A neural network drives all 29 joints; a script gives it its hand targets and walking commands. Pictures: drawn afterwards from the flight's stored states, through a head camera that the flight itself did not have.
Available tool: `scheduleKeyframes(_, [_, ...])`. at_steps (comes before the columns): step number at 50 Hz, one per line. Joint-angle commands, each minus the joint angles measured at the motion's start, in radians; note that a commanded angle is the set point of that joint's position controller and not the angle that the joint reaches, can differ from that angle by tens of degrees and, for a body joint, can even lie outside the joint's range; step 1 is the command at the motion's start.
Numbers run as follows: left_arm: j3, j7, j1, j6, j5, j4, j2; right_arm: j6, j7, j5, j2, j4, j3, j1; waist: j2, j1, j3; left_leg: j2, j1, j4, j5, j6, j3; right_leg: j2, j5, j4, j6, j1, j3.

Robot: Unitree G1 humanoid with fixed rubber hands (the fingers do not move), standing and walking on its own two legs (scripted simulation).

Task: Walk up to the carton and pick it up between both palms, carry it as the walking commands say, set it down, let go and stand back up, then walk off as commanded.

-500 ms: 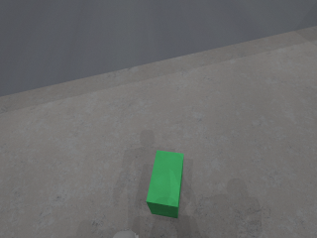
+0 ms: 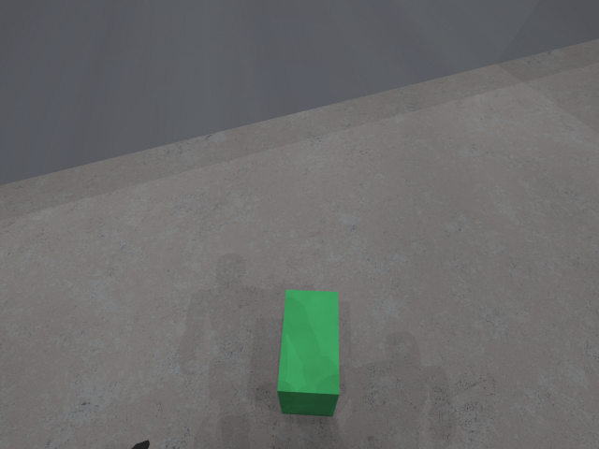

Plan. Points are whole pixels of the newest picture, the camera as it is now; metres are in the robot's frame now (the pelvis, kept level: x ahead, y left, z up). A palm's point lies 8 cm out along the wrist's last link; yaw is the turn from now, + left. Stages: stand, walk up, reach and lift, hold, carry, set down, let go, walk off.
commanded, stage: walk up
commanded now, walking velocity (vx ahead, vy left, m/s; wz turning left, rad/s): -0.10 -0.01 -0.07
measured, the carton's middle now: (309, 353) +0.46 -0.03 -0.63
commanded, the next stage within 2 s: none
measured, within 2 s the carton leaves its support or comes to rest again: neither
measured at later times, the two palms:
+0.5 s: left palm out of the picture -0.02 +0.20 -0.14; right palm out of the picture +0.02 -0.25 -0.13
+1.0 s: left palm out of the picture +0.00 +0.22 -0.13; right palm out of the picture -0.07 -0.22 -0.13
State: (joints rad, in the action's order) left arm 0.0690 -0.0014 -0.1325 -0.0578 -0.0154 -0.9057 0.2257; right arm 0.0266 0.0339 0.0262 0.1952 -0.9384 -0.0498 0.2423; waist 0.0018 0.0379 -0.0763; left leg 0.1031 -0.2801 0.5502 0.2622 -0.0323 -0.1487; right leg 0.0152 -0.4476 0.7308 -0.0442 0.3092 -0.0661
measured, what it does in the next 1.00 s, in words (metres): steps on the spot: right foot, then left foot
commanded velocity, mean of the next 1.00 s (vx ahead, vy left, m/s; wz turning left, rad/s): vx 0.00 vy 0.00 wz -0.09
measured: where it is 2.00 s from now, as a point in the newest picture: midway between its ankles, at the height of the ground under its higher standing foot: outside the picture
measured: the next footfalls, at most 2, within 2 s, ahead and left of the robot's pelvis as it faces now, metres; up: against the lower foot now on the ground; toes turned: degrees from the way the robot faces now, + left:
right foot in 0.04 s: -0.02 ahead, -0.10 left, +0.00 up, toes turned +1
left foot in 0.42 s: +0.00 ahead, +0.12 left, +0.00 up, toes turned -10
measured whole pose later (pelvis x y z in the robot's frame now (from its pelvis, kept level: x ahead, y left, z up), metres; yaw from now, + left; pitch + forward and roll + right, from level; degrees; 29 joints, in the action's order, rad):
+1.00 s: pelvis -0.04 +0.00 +0.01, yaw -2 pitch -1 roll +0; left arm 0.05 -0.03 -0.24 -0.01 -0.03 -1.04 0.15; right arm 0.01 0.04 0.02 0.15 -1.11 -0.03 0.31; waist 0.00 0.01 -0.06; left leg 0.04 -0.19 0.46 0.25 0.00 -0.09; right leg 0.05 -0.18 0.42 0.06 0.22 -0.06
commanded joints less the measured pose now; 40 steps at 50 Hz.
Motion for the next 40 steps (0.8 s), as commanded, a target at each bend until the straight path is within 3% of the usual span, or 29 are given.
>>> scheduleKeyframes(1, [0.016, -0.009, -0.136, 0.026, -0.004, -0.002, 0.069, 0.006, -0.005, -0.002, 0.125, 0.037, -0.033, 0.027, -0.079, -0.050, 0.126, 0.188, 0.001, -0.056, -0.332, 0.080, 0.219, -0.054, 0.240, -0.390, 0.037, -0.202, 0.038])
scheduleKeyframes(2, [0.034, -0.012, -0.166, 0.040, -0.017, -0.003, 0.118, -0.001, -0.008, -0.009, 0.089, 0.046, -0.012, 0.034, 0.103, -0.067, 0.119, 0.106, -0.120, 0.051, -0.183, 0.034, 0.139, -0.188, 0.389, -0.446, 0.071, -0.304, 0.173])
scheduleKeyframes(3, [0.045, -0.019, -0.146, 0.039, -0.028, -0.004, 0.208, 0.008, -0.006, -0.015, 0.072, 0.070, -0.015, -0.044, 0.333, -0.103, 0.093, -0.059, -0.207, 0.267, 0.276, 0.003, 0.080, -0.375, 0.623, -0.456, 0.208, -0.217, 0.416])
scheduleKeyframes(4, [0.041, -0.021, -0.121, 0.050, -0.034, -0.009, 0.198, 0.026, 0.003, -0.028, 0.118, 0.066, -0.024, -0.070, 0.279, -0.109, 0.076, -0.039, -0.174, 0.396, 0.379, 0.013, 0.185, -0.424, 0.764, -0.433, 0.273, -0.120, 0.420])
scheduleKeyframes(5, [0.028, -0.025, -0.080, 0.056, -0.032, -0.007, 0.152, 0.024, -0.005, -0.014, 0.111, 0.042, -0.022, -0.025, 0.136, -0.058, 0.077, -0.029, -0.214, 0.415, 0.317, 0.029, 0.210, -0.371, 0.581, -0.452, 0.239, -0.168, 0.383])
scheduleKeyframes(6, [0.017, -0.027, -0.049, 0.051, -0.025, -0.007, 0.118, 0.017, -0.008, -0.011, 0.106, 0.034, -0.013, -0.007, 0.144, -0.034, 0.052, -0.036, -0.204, 0.444, 0.251, 0.028, 0.180, -0.324, 0.555, -0.448, 0.235, -0.147, 0.329])
scheduleKeyframes(7, [0.016, -0.029, -0.049, 0.051, -0.021, -0.012, 0.123, 0.013, -0.011, -0.009, 0.104, 0.015, -0.011, -0.016, 0.166, -0.043, 0.045, -0.041, -0.249, 0.448, 0.198, 0.026, 0.172, -0.285, 0.498, -0.457, 0.216, -0.161, 0.299])
scheduleKeyframes(8, [0.002, -0.035, -0.087, 0.055, -0.016, 0.000, 0.107, 0.020, -0.009, -0.004, 0.092, 0.024, -0.011, -0.030, 0.140, -0.064, 0.020, -0.045, -0.283, 0.474, 0.160, 0.032, 0.165, -0.272, 0.616, -0.438, 0.203, -0.207, 0.271])
scheduleKeyframes(9, [-0.004, -0.039, -0.048, 0.063, -0.013, -0.015, 0.092, 0.014, -0.015, -0.005, 0.093, -0.012, -0.013, 0.025, 0.096, -0.031, 0.068, -0.043, -0.264, 0.419, 0.121, 0.041, 0.184, -0.252, 0.610, -0.414, 0.193, -0.259, 0.228])
scheduleKeyframes(10, [-0.019, -0.039, -0.075, 0.071, -0.012, -0.004, 0.055, 0.018, -0.014, -0.011, 0.050, -0.016, -0.010, 0.027, 0.036, -0.042, 0.079, -0.044, -0.220, 0.389, 0.136, 0.044, 0.159, -0.252, 0.622, -0.437, 0.185, -0.285, 0.217])
scheduleKeyframes(11, [-0.024, -0.037, -0.093, 0.070, -0.010, -0.036, 0.068, 0.016, -0.012, -0.022, 0.065, -0.017, -0.004, 0.001, 0.083, -0.053, 0.085, -0.053, -0.117, 0.280, 0.160, 0.035, 0.135, -0.217, 0.646, -0.442, 0.215, -0.230, 0.164])
scheduleKeyframes(12, [-0.022, -0.032, -0.089, 0.074, -0.018, -0.033, 0.079, 0.021, -0.013, -0.023, 0.047, -0.013, -0.002, 0.017, 0.097, -0.040, 0.088, -0.057, -0.081, 0.239, 0.171, 0.043, 0.140, -0.220, 0.580, -0.463, 0.205, -0.190, 0.196])
scheduleKeyframes(13, [-0.017, -0.034, -0.107, 0.076, -0.020, -0.052, 0.111, 0.020, -0.016, -0.025, 0.078, -0.039, 0.000, 0.012, 0.196, -0.059, 0.080, -0.079, -0.065, 0.193, 0.146, 0.049, 0.125, -0.202, 0.547, -0.470, 0.196, -0.227, 0.183])
scheduleKeyframes(14, [-0.012, -0.037, -0.116, 0.075, -0.016, -0.062, 0.106, 0.023, -0.013, -0.033, 0.071, -0.052, 0.003, 0.000, 0.241, -0.067, 0.100, -0.078, -0.043, 0.190, 0.136, 0.057, 0.124, -0.217, 0.445, -0.502, 0.181, -0.208, 0.227])
scheduleKeyframes(16, [-0.011, -0.045, -0.107, 0.071, -0.009, -0.080, 0.109, 0.014, -0.003, -0.028, 0.068, -0.077, 0.003, -0.001, 0.133, -0.048, 0.050, -0.086, -0.057, 0.091, 0.158, 0.050, 0.138, -0.259, 0.588, -0.472, 0.201, -0.244, 0.272])
scheduleKeyframes(18, [-0.014, -0.044, -0.142, 0.072, 0.001, -0.103, 0.086, -0.006, 0.008, -0.030, 0.025, -0.069, 0.015, 0.005, 0.053, -0.037, 0.081, -0.073, 0.054, -0.104, 0.025, 0.039, 0.132, -0.257, 0.672, -0.421, 0.204, -0.229, 0.233])
scheduleKeyframes(19, [-0.014, -0.034, -0.131, 0.073, 0.002, -0.114, 0.117, -0.017, 0.006, -0.033, 0.063, -0.078, 0.010, 0.029, 0.079, -0.021, 0.119, -0.063, 0.155, -0.203, -0.148, 0.054, 0.106, -0.223, 0.605, -0.404, 0.167, -0.198, 0.165])
scheduleKeyframes(20, [-0.017, -0.032, -0.113, 0.081, 0.003, -0.116, 0.082, -0.024, 0.006, -0.026, 0.065, -0.088, 0.011, 0.072, 0.092, -0.003, 0.138, -0.006, 0.239, -0.291, -0.186, 0.057, 0.152, -0.193, 0.557, -0.366, 0.142, -0.183, 0.165])
scheduleKeyframes(21, [-0.032, -0.026, -0.178, 0.083, 0.002, -0.125, 0.044, -0.022, 0.005, -0.027, 0.091, -0.114, -0.002, 0.085, -0.006, -0.027, 0.143, 0.025, 0.293, -0.243, -0.242, 0.055, 0.146, -0.163, 0.489, -0.392, 0.098, -0.122, 0.165])
scheduleKeyframes(22, [-0.035, -0.027, -0.171, 0.088, -0.002, -0.118, 0.010, -0.024, 0.006, -0.015, 0.114, -0.109, 0.002, 0.080, -0.049, -0.024, 0.145, 0.077, 0.322, -0.207, -0.409, 0.064, 0.170, -0.116, 0.426, -0.358, 0.079, -0.089, 0.120])
scheduleKeyframes(23, [-0.038, -0.025, -0.138, 0.080, 0.014, -0.117, 0.000, -0.032, 0.008, -0.013, 0.083, -0.104, 0.005, 0.037, -0.168, -0.029, 0.116, 0.081, 0.254, -0.200, -0.367, 0.055, 0.192, -0.096, 0.305, -0.373, 0.064, -0.098, 0.105])
scheduleKeyframes(24, [-0.030, -0.024, -0.142, 0.081, 0.006, -0.141, 0.010, -0.034, 0.010, -0.011, 0.102, -0.096, 0.003, -0.004, -0.164, -0.034, 0.104, 0.093, 0.216, -0.212, -0.280, 0.064, 0.196, -0.102, 0.316, -0.375, 0.064, -0.109, 0.113])
scheduleKeyframes(26, [-0.032, -0.024, -0.125, 0.073, -0.002, -0.144, 0.009, -0.026, 0.010, -0.012, 0.073, -0.102, 0.011, 0.012, -0.018, -0.033, -0.002, 0.038, 0.140, -0.182, -0.181, 0.039, 0.139, -0.125, 0.407, -0.416, 0.075, -0.099, 0.127])
scheduleKeyframes(28, [-0.026, -0.022, -0.138, 0.067, -0.012, -0.165, 0.009, -0.026, 0.012, -0.011, 0.048, -0.118, 0.016, 0.027, 0.042, -0.027, 0.008, 0.040, 0.119, -0.211, -0.098, 0.043, 0.147, -0.134, 0.378, -0.426, 0.077, -0.103, 0.147])
scheduleKeyframes(30, [-0.032, -0.028, -0.122, 0.067, -0.007, -0.162, 0.006, -0.030, 0.017, -0.007, 0.068, -0.115, 0.011, 0.024, -0.047, -0.014, -0.005, 0.043, 0.118, -0.200, -0.116, 0.043, 0.155, -0.127, 0.342, -0.414, 0.083, -0.092, 0.133])
scheduleKeyframes(32, [-0.022, -0.026, -0.137, 0.060, -0.011, -0.167, 0.008, -0.031, 0.018, -0.007, 0.071, -0.126, 0.009, 0.045, -0.038, -0.020, -0.010, 0.070, 0.112, -0.223, -0.079, 0.060, 0.179, -0.103, 0.291, -0.398, 0.073, -0.089, 0.130])
scheduleKeyframes(34, [-0.017, -0.027, -0.172, 0.066, -0.017, -0.144, 0.025, -0.024, 0.020, -0.010, 0.080, -0.141, 0.006, 0.062, 0.036, -0.042, -0.009, 0.041, 0.072, -0.167, -0.037, 0.058, 0.175, -0.119, 0.215, -0.438, 0.083, -0.110, 0.165])
scheduleKeyframes(37, [-0.017, -0.030, -0.139, 0.056, -0.015, -0.131, 0.007, -0.019, 0.017, -0.007, 0.065, -0.136, 0.007, 0.045, -0.046, -0.030, -0.034, 0.019, 0.059, -0.198, -0.030, 0.034, 0.140, -0.125, 0.176, -0.456, 0.091, -0.084, 0.181])
scheduleKeyframes(40, [-0.005, -0.033, -0.161, 0.062, -0.014, -0.103, 0.037, -0.027, 0.015, -0.008, 0.041, -0.141, 0.012, 0.085, -0.007, -0.037, 0.016, 0.016, 0.049, -0.165, -0.015, 0.040, 0.147, -0.130, 0.196, -0.445, 0.091, -0.136, 0.181])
